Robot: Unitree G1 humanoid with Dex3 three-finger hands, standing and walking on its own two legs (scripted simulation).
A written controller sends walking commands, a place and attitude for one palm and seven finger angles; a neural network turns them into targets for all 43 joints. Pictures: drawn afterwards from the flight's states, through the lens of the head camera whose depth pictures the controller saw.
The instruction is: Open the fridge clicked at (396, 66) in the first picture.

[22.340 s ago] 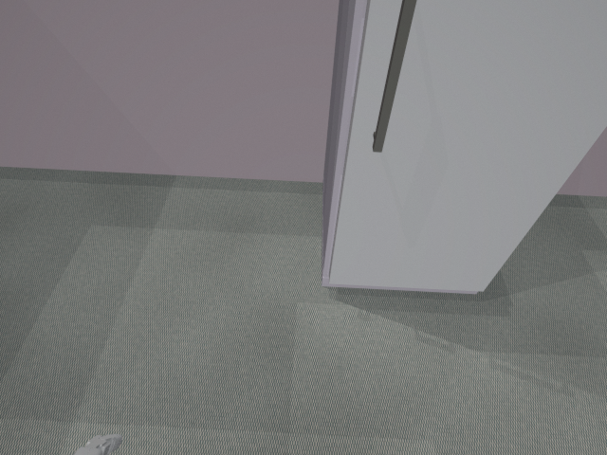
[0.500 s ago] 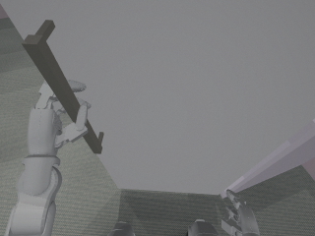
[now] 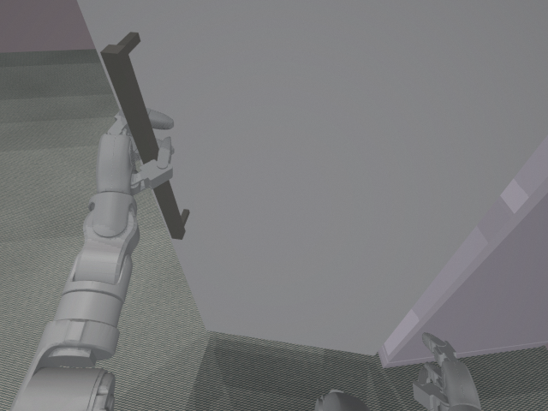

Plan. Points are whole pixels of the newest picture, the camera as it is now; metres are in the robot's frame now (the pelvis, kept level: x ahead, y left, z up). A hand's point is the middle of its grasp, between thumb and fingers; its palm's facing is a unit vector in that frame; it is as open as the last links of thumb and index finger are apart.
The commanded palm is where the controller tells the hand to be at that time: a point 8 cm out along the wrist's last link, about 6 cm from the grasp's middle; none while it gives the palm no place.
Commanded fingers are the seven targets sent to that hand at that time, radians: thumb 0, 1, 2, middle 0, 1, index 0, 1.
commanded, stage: stop walking and hold the door back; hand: left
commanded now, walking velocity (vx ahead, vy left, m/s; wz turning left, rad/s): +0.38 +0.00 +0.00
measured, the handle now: (159, 157) +0.42 +0.21 +0.14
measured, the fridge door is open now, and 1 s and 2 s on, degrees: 75 68 66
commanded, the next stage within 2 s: loosen the grip on the handle in 1.66 s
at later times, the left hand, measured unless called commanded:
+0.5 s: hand (178, 135) +0.45 +0.18 +0.17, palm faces +0.30 -0.93 -0.23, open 5.3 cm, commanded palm +0.42 +0.26 +0.14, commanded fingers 0.00 0.90 0.90 -0.45 -1.40 -0.45 -1.40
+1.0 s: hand (173, 141) +0.44 +0.19 +0.16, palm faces +0.15 -0.96 -0.24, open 5.6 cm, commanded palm +0.42 +0.25 +0.14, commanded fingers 0.00 0.90 0.90 -0.45 -1.40 -0.45 -1.40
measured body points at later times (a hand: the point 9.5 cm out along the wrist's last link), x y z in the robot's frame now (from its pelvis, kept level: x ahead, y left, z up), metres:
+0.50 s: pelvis -0.02 -0.04 +0.01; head +0.02 -0.08 +0.46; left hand +0.43 +0.23 +0.18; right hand +0.02 -0.35 -0.12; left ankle +0.03 +0.15 -0.66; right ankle +0.03 -0.12 -0.73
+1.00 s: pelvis -0.01 +0.01 +0.00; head +0.04 +0.01 +0.44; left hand +0.43 +0.24 +0.17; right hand +0.10 -0.22 -0.12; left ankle +0.01 +0.12 -0.73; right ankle -0.01 -0.10 -0.73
